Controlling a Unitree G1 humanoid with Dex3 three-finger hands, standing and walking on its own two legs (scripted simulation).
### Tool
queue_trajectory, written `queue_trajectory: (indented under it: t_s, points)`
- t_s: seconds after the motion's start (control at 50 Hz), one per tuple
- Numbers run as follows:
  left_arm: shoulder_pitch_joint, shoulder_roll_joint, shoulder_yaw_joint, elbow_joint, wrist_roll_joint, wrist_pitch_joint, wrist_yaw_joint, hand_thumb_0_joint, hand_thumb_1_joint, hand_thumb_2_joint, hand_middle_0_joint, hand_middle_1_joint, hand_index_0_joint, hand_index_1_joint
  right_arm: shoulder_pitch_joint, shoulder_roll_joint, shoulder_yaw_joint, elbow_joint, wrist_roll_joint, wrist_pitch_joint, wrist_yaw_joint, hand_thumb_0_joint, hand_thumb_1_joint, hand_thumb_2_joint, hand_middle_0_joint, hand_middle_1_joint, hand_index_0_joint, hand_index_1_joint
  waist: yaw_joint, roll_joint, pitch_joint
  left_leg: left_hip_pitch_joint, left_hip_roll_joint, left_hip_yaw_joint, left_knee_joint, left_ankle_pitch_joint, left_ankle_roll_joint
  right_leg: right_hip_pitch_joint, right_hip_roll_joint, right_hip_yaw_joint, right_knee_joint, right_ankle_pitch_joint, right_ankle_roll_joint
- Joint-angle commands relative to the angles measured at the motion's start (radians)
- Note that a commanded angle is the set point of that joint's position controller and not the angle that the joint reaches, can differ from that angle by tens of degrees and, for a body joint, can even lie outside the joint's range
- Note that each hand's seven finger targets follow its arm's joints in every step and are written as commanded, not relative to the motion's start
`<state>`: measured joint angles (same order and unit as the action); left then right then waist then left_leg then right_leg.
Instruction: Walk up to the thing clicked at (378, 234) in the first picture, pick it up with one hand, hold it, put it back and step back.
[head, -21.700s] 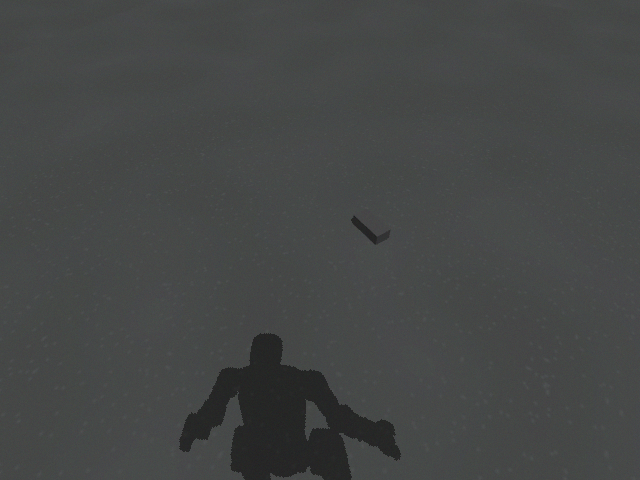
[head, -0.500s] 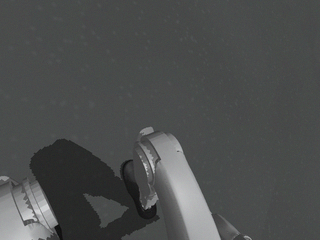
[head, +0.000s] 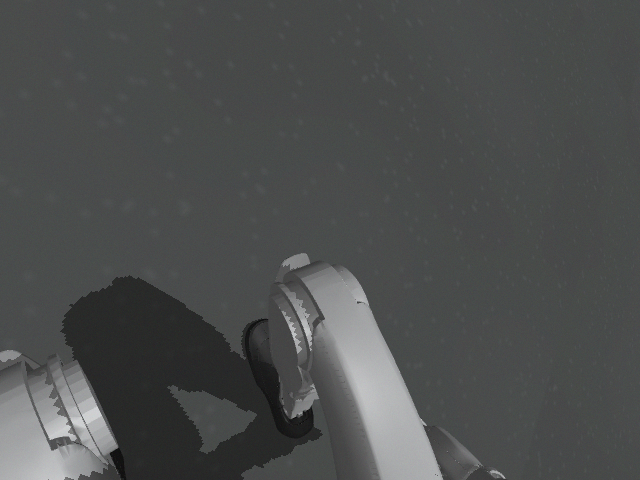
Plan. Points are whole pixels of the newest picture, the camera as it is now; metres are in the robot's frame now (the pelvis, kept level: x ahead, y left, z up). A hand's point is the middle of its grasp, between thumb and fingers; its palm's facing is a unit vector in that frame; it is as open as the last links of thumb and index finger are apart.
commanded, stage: settle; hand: left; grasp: from above
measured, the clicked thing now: out of the picture +0.47 +0.36 -0.28
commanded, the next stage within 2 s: lift in 0.78 s
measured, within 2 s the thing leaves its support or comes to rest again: leaves its support in 0.22 s
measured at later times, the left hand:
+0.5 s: hand out of the picture +0.46 +0.37 -0.18, palm faces -0.41 -0.12 -0.90, open 10.5 cm
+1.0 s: hand out of the picture +0.45 +0.36 -0.13, palm faces -0.45 -0.11 -0.89, open 10.5 cm
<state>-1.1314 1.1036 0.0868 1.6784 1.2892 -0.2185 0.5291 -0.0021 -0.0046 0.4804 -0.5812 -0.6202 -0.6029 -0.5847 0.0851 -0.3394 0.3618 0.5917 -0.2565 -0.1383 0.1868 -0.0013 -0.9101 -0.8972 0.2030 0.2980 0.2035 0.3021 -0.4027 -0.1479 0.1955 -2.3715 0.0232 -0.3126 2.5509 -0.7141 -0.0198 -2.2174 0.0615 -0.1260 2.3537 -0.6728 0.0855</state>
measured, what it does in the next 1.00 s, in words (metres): stands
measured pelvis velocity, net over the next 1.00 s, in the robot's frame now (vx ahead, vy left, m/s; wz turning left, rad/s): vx -0.01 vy -0.01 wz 0.10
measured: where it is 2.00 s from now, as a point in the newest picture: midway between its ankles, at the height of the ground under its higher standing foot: (207, 445)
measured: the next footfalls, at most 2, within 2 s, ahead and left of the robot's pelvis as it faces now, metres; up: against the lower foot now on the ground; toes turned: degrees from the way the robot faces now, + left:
none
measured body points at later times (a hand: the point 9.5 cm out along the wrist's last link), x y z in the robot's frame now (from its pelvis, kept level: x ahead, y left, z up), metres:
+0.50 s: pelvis +0.00 +0.00 +0.01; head +0.26 +0.14 +0.36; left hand +0.48 +0.37 -0.13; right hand +0.11 -0.26 -0.05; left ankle +0.06 +0.13 -0.27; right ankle +0.12 -0.14 -0.27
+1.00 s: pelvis -0.01 -0.01 +0.03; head +0.24 +0.11 +0.39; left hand +0.47 +0.37 -0.08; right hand +0.07 -0.28 -0.06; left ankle +0.06 +0.13 -0.27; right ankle +0.12 -0.14 -0.27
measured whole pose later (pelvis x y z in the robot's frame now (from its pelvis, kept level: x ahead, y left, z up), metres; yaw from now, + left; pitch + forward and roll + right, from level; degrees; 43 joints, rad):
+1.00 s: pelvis -0.01 -0.01 +0.03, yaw +6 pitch +34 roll -12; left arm -1.02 0.87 0.08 1.27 1.23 -0.18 0.17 0.00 -0.01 0.47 -0.62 -0.57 -0.64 -0.53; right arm 0.19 -0.32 0.14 0.59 -0.12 0.03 0.13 0.00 -0.91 -0.90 0.20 0.30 0.20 0.30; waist -0.28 0.00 0.02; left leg -2.37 0.00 -0.20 2.40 -0.63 -0.01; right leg -2.23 0.00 -0.06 2.28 -0.65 0.07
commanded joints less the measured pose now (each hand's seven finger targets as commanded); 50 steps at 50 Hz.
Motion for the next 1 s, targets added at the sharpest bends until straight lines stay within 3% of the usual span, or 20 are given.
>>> queue_trajectory:
  t_s: [0.0, 0.04, 0.1, 0.12, 0.18, 0.24, 0.3, 0.36, 0.4, 0.44, 0.5, 0.58, 0.6, 0.66, 0.74, 0.82, 0.84, 0.9, 0.92, 0.98]
  points:
    - [-0.256, 0.280, 0.042, -0.191, -0.012, 0.013, -0.001, 0.000, 0.417, 0.637, -0.820, -0.672, -0.844, -0.650, 0.209, -0.341, -0.114, 0.022, 0.003, 0.005, -0.015, 0.000, -0.910, -0.903, 0.200, 0.300, 0.200, 0.300, -0.030, 0.626, -0.704, 0.566, 0.036, 0.140, -0.259, 0.282, 0.012, 0.346, 0.026, -0.145, -0.180, 0.295, -0.101]
    - [-0.203, 0.259, 0.044, -0.156, -0.015, 0.023, -0.007, 0.000, 0.419, 0.635, -0.833, -0.655, -0.853, -0.637, 0.195, -0.353, -0.132, 0.011, 0.003, 0.011, -0.018, 0.000, -0.912, -0.904, 0.200, 0.300, 0.199, 0.300, -0.014, 0.628, -0.708, 0.577, 0.034, 0.139, -0.270, 0.277, 0.008, 0.318, 0.026, -0.152, -0.174, 0.278, -0.110]
    - [-0.265, 0.258, 0.057, -0.286, -0.015, 0.012, -0.014, 0.000, 0.434, 0.620, -0.830, -0.647, -0.852, -0.626, 0.199, -0.359, -0.152, 0.001, 0.010, 0.013, -0.020, 0.000, -0.907, -0.902, 0.200, 0.300, 0.200, 0.300, -0.007, 0.664, -0.751, 0.604, 0.030, 0.139, -0.268, 0.303, 0.000, 0.310, 0.023, -0.153, -0.170, 0.296, -0.117]
    - [-0.228, 0.275, 0.085, -0.275, -0.008, 0.017, -0.017, 0.000, 0.434, 0.623, -0.828, -0.653, -0.850, -0.631, 0.220, -0.356, -0.161, 0.014, 0.010, 0.016, -0.016, 0.000, -0.908, -0.902, 0.200, 0.300, 0.199, 0.300, -0.001, 0.689, -0.761, 0.637, 0.033, 0.136, -0.275, 0.332, -0.004, 0.315, 0.020, -0.153, -0.164, 0.307, -0.119]
    - [-0.236, 0.263, 0.098, -0.356, -0.009, 0.016, -0.034, 0.000, 0.475, 0.632, -0.864, -0.643, -0.883, -0.624, 0.226, -0.347, -0.185, 0.014, 0.021, 0.020, -0.010, 0.000, -0.906, -0.902, 0.200, 0.300, 0.199, 0.300, 0.006, 0.696, -0.796, 0.638, 0.030, 0.153, -0.263, 0.345, 0.003, 0.325, 0.021, -0.139, -0.175, 0.321, -0.117]
    - [-0.239, 0.180, 0.054, -0.441, -0.032, 0.015, -0.061, 0.000, 0.512, 0.634, -0.886, -0.640, -0.906, -0.621, 0.216, -0.322, -0.206, 0.008, 0.040, 0.016, 0.000, 0.000, -0.905, -0.901, 0.200, 0.300, 0.199, 0.300, 0.028, 0.724, -0.848, 0.657, 0.026, 0.166, -0.276, 0.354, 0.003, 0.312, 0.018, -0.129, -0.176, 0.336, -0.118]
    - [-0.217, 0.169, 0.062, -0.483, -0.036, 0.032, -0.087, 0.000, 0.567, 0.626, -0.902, -0.657, -0.934, -0.625, 0.244, -0.317, -0.236, 0.018, 0.056, 0.022, 0.009, 0.000, -0.900, -0.899, 0.200, 0.299, 0.199, 0.299, 0.045, 0.710, -0.887, 0.665, 0.022, 0.175, -0.281, 0.384, 0.007, 0.312, 0.012, -0.121, -0.182, 0.355, -0.117]
    - [-0.221, 0.079, 0.030, -0.473, -0.052, 0.054, -0.124, 0.000, 0.616, 0.641, -0.936, -0.669, -0.969, -0.636, 0.262, -0.309, -0.260, 0.025, 0.070, 0.030, 0.017, 0.000, -0.899, -0.898, 0.200, 0.299, 0.199, 0.299, 0.039, 0.682, -0.835, 0.650, 0.016, 0.176, -0.304, 0.368, 0.005, 0.260, 0.003, -0.118, -0.190, 0.334, -0.120]
    - [-0.260, 0.078, 0.028, -0.512, -0.050, 0.058, -0.148, 0.000, 0.638, 0.661, -0.959, -0.677, -0.990, -0.646, 0.268, -0.314, -0.272, 0.018, 0.080, 0.041, 0.016, 0.000, -0.900, -0.899, 0.200, 0.299, 0.199, 0.299, 0.041, 0.678, -0.868, 0.647, 0.010, 0.174, -0.319, 0.344, 0.006, 0.257, -0.002, -0.114, -0.191, 0.318, -0.125]
    - [-0.276, 0.070, 0.017, -0.524, -0.050, 0.066, -0.174, 0.000, 0.686, 0.681, -0.996, -0.700, -1.029, -0.668, 0.263, -0.299, -0.278, 0.013, 0.091, 0.054, 0.015, 0.000, -0.903, -0.900, 0.200, 0.300, 0.199, 0.300, 0.063, 0.663, -0.895, 0.633, 0.007, 0.191, -0.324, 0.329, 0.015, 0.273, -0.003, -0.099, -0.203, 0.315, -0.121]
    - [-0.247, 0.028, 0.004, -0.472, -0.058, 0.075, -0.203, 0.000, 0.728, 0.724, -1.031, -0.722, -1.063, -0.691, 0.261, -0.285, -0.283, 0.003, 0.102, 0.074, 0.008, 0.000, -0.904, -0.900, 0.200, 0.300, 0.199, 0.300, 0.057, 0.610, -0.848, 0.577, -0.002, 0.197, -0.340, 0.272, 0.020, 0.268, -0.008, -0.091, -0.214, 0.282, -0.122]
    - [-0.274, 0.044, 0.009, -0.509, -0.058, 0.070, -0.246, 0.000, 0.736, 0.723, -1.033, -0.734, -1.067, -0.700, 0.261, -0.279, -0.293, -0.011, 0.115, 0.102, -0.009, 0.000, -0.903, -0.900, 0.200, 0.300, 0.199, 0.300, 0.077, 0.591, -0.887, 0.589, -0.010, 0.206, -0.362, 0.267, 0.022, 0.279, -0.014, -0.078, -0.226, 0.272, -0.123]
    - [-0.269, 0.027, 0.003, -0.493, -0.056, 0.070, -0.257, 0.000, 0.727, 0.744, -1.030, -0.747, -1.062, -0.715, 0.267, -0.279, -0.295, -0.018, 0.116, 0.107, -0.012, 0.000, -0.904, -0.900, 0.200, 0.300, 0.199, 0.300, 0.060, 0.575, -0.873, 0.590, -0.012, 0.201, -0.362, 0.267, 0.022, 0.273, -0.015, -0.079, -0.230, 0.270, -0.124]
    - [-0.279, 0.041, 0.010, -0.508, -0.060, 0.060, -0.279, 0.000, 0.704, 0.737, -1.005, -0.756, -1.039, -0.722, 0.273, -0.275, -0.299, -0.021, 0.120, 0.124, -0.029, 0.000, -0.903, -0.899, 0.200, 0.300, 0.199, 0.300, 0.071, 0.548, -0.877, 0.581, -0.017, 0.211, -0.362, 0.268, 0.025, 0.282, -0.017, -0.071, -0.248, 0.261, -0.128]
    - [-0.310, 0.085, 0.031, -0.550, -0.056, 0.040, -0.291, 0.000, 0.701, 0.769, -1.012, -0.758, -1.041, -0.730, 0.278, -0.263, -0.295, -0.027, 0.120, 0.141, -0.049, 0.000, -0.900, -0.898, 0.200, 0.299, 0.199, 0.299, 0.076, 0.531, -0.913, 0.551, -0.016, 0.228, -0.359, 0.246, 0.032, 0.325, -0.014, -0.060, -0.266, 0.238, -0.124]
    - [-0.298, 0.082, 0.034, -0.556, -0.060, 0.035, -0.298, 0.000, 0.711, 0.774, -1.006, -0.775, -1.037, -0.743, 0.290, -0.261, -0.301, -0.024, 0.123, 0.152, -0.065, 0.000, -0.899, -0.897, 0.200, 0.300, 0.200, 0.300, 0.081, 0.557, -0.902, 0.573, -0.020, 0.233, -0.381, 0.231, 0.028, 0.309, -0.018, -0.060, -0.276, 0.217, -0.128]
    - [-0.298, 0.080, 0.036, -0.570, -0.064, 0.033, -0.297, 0.000, 0.685, 0.704, -0.999, -0.814, -1.048, -0.763, 0.286, -0.262, -0.302, -0.027, 0.123, 0.154, -0.069, 0.000, -0.932, -0.912, 0.198, 0.300, 0.199, 0.300, 0.084, 0.550, -0.917, 0.579, -0.020, 0.231, -0.385, 0.233, 0.028, 0.305, -0.019, -0.062, -0.277, 0.216, -0.129]
    - [-0.279, 0.081, 0.044, -0.608, -0.071, 0.036, -0.306, 0.000, 0.597, 0.715, -0.901, -0.710, -0.935, -0.665, 0.295, -0.258, -0.312, -0.021, 0.131, 0.164, -0.076, 0.000, -0.882, -0.890, 0.201, 0.299, 0.200, 0.299, 0.109, 0.592, -0.969, 0.629, -0.024, 0.236, -0.405, 0.270, 0.023, 0.313, -0.025, -0.056, -0.274, 0.244, -0.130]
    - [-0.265, 0.079, 0.044, -0.617, -0.075, 0.040, -0.312, 0.000, 0.612, 0.659, -0.931, -0.790, -0.984, -0.741, 0.301, -0.250, -0.316, -0.026, 0.134, 0.166, -0.076, 0.000, -0.930, -0.910, 0.199, 0.300, 0.199, 0.300, 0.117, 0.591, -0.997, 0.651, -0.020, 0.238, -0.415, 0.276, 0.025, 0.331, -0.023, -0.052, -0.278, 0.252, -0.128]
    - [-0.250, 0.066, 0.041, -0.644, -0.098, 0.056, -0.335, 0.000, 0.704, 0.708, -0.981, -0.790, -1.030, -0.738, 0.312, -0.247, -0.329, -0.018, 0.141, 0.175, -0.081, 0.000, -0.915, -0.905, 0.199, 0.300, 0.199, 0.300, 0.118, 0.571, -0.998, 0.659, -0.021, 0.243, -0.426, 0.276, 0.030, 0.341, -0.025, -0.046, -0.302, 0.250, -0.130]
